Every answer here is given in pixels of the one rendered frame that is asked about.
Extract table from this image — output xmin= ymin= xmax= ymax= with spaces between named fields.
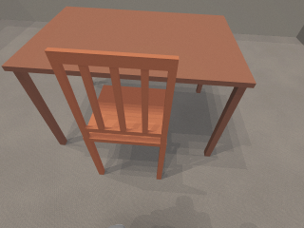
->
xmin=1 ymin=6 xmax=257 ymax=157

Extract chair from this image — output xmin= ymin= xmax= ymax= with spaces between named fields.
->
xmin=45 ymin=47 xmax=180 ymax=180

